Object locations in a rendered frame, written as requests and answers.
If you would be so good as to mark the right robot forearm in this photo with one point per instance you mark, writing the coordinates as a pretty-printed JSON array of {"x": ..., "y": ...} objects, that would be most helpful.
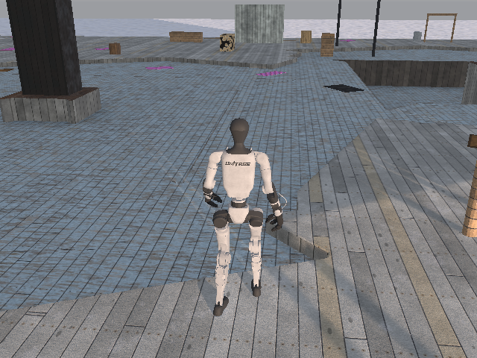
[{"x": 274, "y": 202}]

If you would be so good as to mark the robot left hand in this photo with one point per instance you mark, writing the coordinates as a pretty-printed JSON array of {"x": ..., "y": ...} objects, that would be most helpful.
[{"x": 214, "y": 197}]

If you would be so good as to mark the robot right hand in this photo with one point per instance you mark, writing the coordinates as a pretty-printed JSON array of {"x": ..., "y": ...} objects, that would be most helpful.
[{"x": 277, "y": 219}]

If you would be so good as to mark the right robot shin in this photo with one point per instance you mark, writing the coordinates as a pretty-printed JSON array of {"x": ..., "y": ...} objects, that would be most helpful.
[{"x": 256, "y": 262}]

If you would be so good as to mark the left robot upper arm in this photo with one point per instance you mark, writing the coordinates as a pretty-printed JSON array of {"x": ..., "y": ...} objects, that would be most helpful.
[{"x": 211, "y": 169}]

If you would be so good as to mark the left robot thigh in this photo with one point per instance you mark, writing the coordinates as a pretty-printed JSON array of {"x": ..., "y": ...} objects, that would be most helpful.
[{"x": 222, "y": 232}]

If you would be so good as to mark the left robot forearm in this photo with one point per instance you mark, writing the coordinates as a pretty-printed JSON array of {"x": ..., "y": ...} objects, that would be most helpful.
[{"x": 207, "y": 192}]

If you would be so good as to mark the right robot upper arm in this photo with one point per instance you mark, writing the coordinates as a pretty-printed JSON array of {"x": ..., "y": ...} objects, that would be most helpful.
[{"x": 265, "y": 170}]

